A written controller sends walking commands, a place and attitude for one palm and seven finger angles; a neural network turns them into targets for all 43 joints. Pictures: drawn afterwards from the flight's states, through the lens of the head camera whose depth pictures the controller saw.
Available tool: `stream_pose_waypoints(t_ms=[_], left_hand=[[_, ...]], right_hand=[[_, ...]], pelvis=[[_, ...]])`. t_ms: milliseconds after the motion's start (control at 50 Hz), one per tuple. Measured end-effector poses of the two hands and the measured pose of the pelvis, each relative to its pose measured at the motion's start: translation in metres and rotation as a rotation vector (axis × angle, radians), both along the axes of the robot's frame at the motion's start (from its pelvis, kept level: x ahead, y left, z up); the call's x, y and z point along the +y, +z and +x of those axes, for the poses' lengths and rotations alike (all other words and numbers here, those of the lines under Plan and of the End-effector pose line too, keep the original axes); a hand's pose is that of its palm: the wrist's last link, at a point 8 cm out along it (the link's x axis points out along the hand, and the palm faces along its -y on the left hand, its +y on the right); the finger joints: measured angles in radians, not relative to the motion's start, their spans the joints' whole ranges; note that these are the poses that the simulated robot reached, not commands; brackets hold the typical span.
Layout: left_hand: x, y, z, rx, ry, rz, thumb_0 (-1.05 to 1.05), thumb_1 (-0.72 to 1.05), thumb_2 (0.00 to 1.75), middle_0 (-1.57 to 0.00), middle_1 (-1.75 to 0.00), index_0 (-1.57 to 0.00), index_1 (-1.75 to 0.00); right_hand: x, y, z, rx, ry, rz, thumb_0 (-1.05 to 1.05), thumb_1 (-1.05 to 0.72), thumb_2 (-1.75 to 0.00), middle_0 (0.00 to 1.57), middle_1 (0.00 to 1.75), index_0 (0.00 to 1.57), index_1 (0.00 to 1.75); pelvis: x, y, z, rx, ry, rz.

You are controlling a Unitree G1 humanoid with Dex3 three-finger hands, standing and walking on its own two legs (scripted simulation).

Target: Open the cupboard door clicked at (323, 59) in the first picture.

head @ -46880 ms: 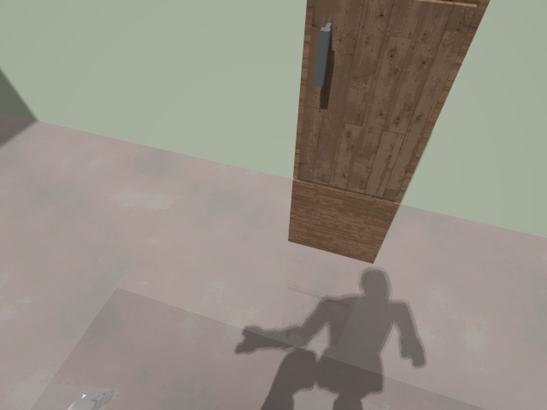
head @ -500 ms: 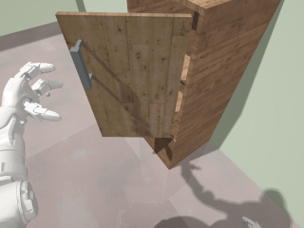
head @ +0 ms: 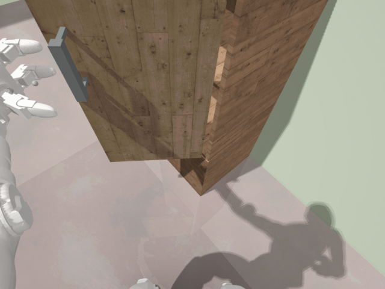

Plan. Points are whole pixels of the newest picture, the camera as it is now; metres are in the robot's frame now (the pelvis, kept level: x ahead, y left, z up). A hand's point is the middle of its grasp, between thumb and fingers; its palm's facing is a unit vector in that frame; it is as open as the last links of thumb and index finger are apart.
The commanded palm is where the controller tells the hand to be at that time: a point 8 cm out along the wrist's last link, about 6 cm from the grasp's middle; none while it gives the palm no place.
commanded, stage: move the hooked fingers beside the handle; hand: left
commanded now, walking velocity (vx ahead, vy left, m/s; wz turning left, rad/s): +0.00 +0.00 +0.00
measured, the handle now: (73, 66) +0.53 +0.22 +0.14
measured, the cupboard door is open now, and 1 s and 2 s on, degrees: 54 54 53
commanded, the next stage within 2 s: slide the fingers in behind the handle in 1.62 s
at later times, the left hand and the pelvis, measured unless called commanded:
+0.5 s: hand (30, 82) +0.49 +0.29 +0.14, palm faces +0.01 -1.00 -0.01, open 14.0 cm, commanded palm +0.47 +0.33 +0.14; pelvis +0.01 +0.01 +0.00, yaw -1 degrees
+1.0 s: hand (34, 79) +0.49 +0.28 +0.15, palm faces +0.00 -1.00 -0.02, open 14.0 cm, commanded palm +0.48 +0.32 +0.13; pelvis +0.00 +0.00 -0.01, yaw +1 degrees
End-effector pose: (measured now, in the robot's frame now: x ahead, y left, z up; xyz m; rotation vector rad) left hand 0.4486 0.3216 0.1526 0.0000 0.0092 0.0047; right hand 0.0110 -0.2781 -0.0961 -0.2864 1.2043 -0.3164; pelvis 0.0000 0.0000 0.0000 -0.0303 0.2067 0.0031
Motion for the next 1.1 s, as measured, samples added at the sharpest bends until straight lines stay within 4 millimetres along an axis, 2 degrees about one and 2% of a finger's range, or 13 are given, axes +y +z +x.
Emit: stream_pose_waypoints(t_ms=[180,320,460,640,720,800,960,1100], left_hand=[[0.014,-0.002,0.017,0.011,0.011,0.015,-0.01,-0.5,0.3,-0.3,-1.2,-0.3,-1.2],[0.017,-0.005,0.025,0.005,-0.015,-0.001,-0.01,-0.5,0.3,-0.3,-1.2,-0.29,-1.2],[0.019,-0.016,0.021,0.015,-0.006,-0.006,-0.01,-0.5,0.3,-0.3,-1.2,-0.29,-1.2],[0.01,-0.003,0.011,-0.038,-0.013,-0.006,-0.01,-0.5,0.3,-0.3,-1.2,-0.29,-1.2],[0.007,-0.009,0.006,0.02,-0.008,-0.015,-0.01,-0.5,0.3,-0.3,-1.2,-0.3,-1.2],[0.009,-0.015,0.003,0.042,0.023,-0.002,-0.01,-0.5,0.3,-0.3,-1.2,-0.3,-1.2],[0.01,-0.003,0.011,-0.015,0.013,0.019,-0.01,-0.5,0.3,-0.3,-1.2,-0.29,-1.2],[0.001,-0.011,0.027,0.039,-0.02,0.006,-0.01,-0.5,0.3,-0.3,-1.2,-0.3,-1.2]], right_hand=[[0.002,0.002,-0.023,0.09,-0.042,-0.013,0.0,-0.9,-0.9,0.2,0.3,0.2,0.3],[0.008,0.004,-0.026,0.123,-0.052,-0.012,0.0,-0.9,-0.9,0.2,0.3,0.2,0.3],[0.015,0.002,-0.011,0.094,-0.041,0.006,0.0,-0.9,-0.9,0.2,0.3,0.2,0.3],[0.022,-0.004,0.02,0.012,0.0,0.041,0.0,-0.9,-0.9,0.2,0.3,0.2,0.3],[0.022,-0.005,0.032,-0.03,0.02,0.048,0.0,-0.9,-0.9,0.2,0.3,0.2,0.3],[0.018,-0.005,0.035,-0.047,0.034,0.041,0.0,-0.9,-0.9,0.2,0.3,0.2,0.3],[0.005,-0.005,0.012,0.019,0.02,0.0,0.0,-0.9,-0.9,0.2,0.3,0.2,0.3],[-0.001,-0.003,-0.022,0.105,-0.024,-0.023,0.0,-0.9,-0.9,0.2,0.3,0.2,0.3]], pelvis=[[0.003,-0.003,0.002,0.039,-0.007,-0.008],[0.007,-0.004,0.006,0.058,-0.01,-0.013],[0.011,-0.005,0.01,0.056,-0.014,-0.015],[0.011,-0.004,0.011,0.034,-0.003,-0.017],[0.01,-0.004,0.009,0.026,0.0,-0.014],[0.007,-0.006,0.004,0.023,0.004,-0.012],[0.002,-0.008,-0.003,0.039,0.014,-0.019],[0.002,-0.01,-0.004,0.067,0.007,-0.019]])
